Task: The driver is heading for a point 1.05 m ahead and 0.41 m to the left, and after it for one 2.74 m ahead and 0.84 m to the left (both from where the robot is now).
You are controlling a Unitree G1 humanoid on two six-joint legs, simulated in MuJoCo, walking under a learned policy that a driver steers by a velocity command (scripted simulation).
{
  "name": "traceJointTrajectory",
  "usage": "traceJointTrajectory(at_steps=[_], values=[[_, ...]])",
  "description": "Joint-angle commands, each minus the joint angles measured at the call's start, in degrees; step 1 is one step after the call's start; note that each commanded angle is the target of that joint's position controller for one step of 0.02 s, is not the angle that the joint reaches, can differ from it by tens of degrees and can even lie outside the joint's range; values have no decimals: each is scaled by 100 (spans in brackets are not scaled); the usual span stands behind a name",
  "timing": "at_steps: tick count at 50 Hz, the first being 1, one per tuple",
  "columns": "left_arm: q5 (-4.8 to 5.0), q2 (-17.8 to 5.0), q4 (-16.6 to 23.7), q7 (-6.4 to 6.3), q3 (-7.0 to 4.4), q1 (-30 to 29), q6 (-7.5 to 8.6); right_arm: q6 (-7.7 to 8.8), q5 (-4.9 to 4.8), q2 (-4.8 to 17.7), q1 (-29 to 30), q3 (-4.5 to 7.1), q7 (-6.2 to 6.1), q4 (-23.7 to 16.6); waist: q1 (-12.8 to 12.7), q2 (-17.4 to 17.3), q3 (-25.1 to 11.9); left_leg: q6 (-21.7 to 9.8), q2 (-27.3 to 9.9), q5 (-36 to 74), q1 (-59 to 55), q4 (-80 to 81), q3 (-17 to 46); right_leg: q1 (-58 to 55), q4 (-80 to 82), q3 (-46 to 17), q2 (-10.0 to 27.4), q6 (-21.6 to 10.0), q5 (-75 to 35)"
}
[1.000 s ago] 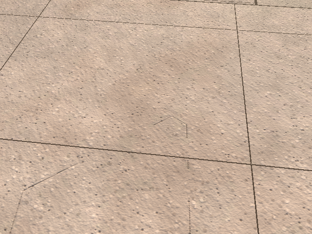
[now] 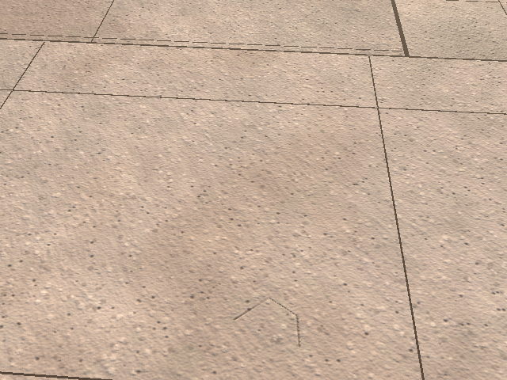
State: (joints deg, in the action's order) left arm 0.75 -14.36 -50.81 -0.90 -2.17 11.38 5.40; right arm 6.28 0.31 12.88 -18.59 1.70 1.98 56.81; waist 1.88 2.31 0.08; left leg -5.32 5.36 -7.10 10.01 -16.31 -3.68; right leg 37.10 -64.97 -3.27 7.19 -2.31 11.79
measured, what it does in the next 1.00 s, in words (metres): walks ahead, turning left: right foot, then left foot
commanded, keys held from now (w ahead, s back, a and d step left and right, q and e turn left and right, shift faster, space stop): w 0.18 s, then w+q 0.44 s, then q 0.38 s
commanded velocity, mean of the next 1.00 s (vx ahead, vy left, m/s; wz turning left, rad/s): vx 0.40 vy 0.00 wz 0.35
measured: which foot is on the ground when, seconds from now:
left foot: down 0.00-0.32, up 0.34-0.80, down 0.82-1.00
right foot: up 0.00-0.28, down 0.30-0.82, up 0.84-1.00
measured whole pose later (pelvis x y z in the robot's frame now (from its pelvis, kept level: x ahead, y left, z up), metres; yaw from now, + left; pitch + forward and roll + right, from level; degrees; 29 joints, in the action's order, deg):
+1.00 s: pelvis +0.46 +0.00 -0.02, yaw +24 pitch +3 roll -1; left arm -0.3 -16.6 -45.3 -2.3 -3.5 5.8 2.8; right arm 1.4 0.0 15.8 -8.9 4.7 1.1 41.3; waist 0.6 1.2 3.9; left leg -6.2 5.9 -4.8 25.5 -27.6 0.6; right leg 31.0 -70.3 -3.1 2.3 2.4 25.8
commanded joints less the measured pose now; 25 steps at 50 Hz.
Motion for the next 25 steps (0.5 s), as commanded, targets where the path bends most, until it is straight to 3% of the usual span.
traceJointTrajectory(at_steps=[1, 5, 10, 12, 13, 14, 15, 16, 17, 18, 19, 20, 22, 23, 25], values=[[-68, -239, 243, -37, -67, 190, -32, 93, -10, 760, 222, 123, -115, -319, -266, -444, 303, -986, -1626, 367, 530, 1164, 1246, 180, 826, -15, 245, 158, -865], [-22, -164, 475, 28, -34, -712, 28, 21, -97, 919, -224, 151, -196, -226, 57, -458, 306, -728, -1532, 457, 54, 1070, 958, 25, 2426, 192, -6, 205, -1724], [53, -237, 767, 196, -13, -1470, 87, -94, -154, 948, -679, 174, -207, -32, 295, -526, 483, -651, -1843, 298, -743, 660, 1089, -38, 3305, 236, -186, 119, -1290], [54, -377, 804, 248, -64, -1320, 158, -158, -165, 1017, -640, 205, -228, -30, 111, -591, 427, -574, -1965, 446, -904, 337, 1298, -435, 3611, 223, -295, 4, -845], [50, -486, 738, 251, -120, -1000, 192, -191, -166, 1076, -532, 223, -234, -60, -105, -661, 283, -512, -1936, 878, -870, 17, 1326, -944, 3747, 313, -418, -58, -671], [38, -694, 527, 224, -244, -272, 217, -213, -141, 1023, -411, 196, -234, -113, -481, -624, -110, -388, -1669, 1651, -709, -759, 1174, -1929, 3893, 420, -570, -172, -586], [-20, -1118, 260, 171, -398, 886, 244, -198, -60, 773, -291, 96, -218, -259, -943, -333, -963, -180, -1282, 1415, 130, -2310, 865, -3634, 3704, -155, 30, -485, -706], [-116, -1749, 116, 148, -564, 1659, 188, -91, -75, 58, -864, -100, -194, -366, -881, 1073, -1879, 284, -343, -666, 2456, -4597, 248, -5969, 3996, -2390, 1522, -1246, -100], [-147, -1279, 99, 161, -437, 1768, 177, 24, -196, 319, -922, -50, -183, -285, -923, 1258, -2220, 255, -298, -2469, 3126, -5628, 1119, -5994, 4674, -3716, 1819, -1413, 386], [-118, -884, 190, 160, -312, 1249, 193, 52, -343, 857, -490, 114, -192, -391, -806, 796, -1372, 162, -608, -2082, 3506, -5993, 1268, -5241, 4746, -2866, 1660, -1108, 400], [-80, -658, 300, 170, -228, 695, 193, 25, -334, 869, -176, 141, -226, -477, -616, 468, -891, 151, -905, -1541, 3395, -5880, 1114, -4421, 4890, -2026, 1441, -912, 70], [-61, -467, 319, 195, -172, 305, 193, -32, -265, 784, -18, 172, -261, -498, -459, 256, -492, 184, -1081, -1129, 3191, -5569, 1055, -3740, 5148, -1404, 1175, -790, -191], [-123, -306, 234, 211, -145, 66, 219, -207, -234, 537, -175, 214, -254, -476, -182, 434, -161, 208, -1278, -663, 2635, -5208, 1013, -2970, 5505, -527, 809, -624, -619], [-144, -325, 172, 199, -162, 103, 233, -275, -241, 409, -230, 213, -239, -473, -125, 389, -94, 216, -1271, -529, 2595, -5206, 970, -2847, 5569, -217, 744, -643, -981], [-176, -456, 66, 152, -214, 219, 252, -360, -226, 370, -67, 244, -240, -607, -85, 245, 39, 248, -1282, -197, 2855, -5071, 1013, -2820, 5644, 197, 751, -709, -1535]])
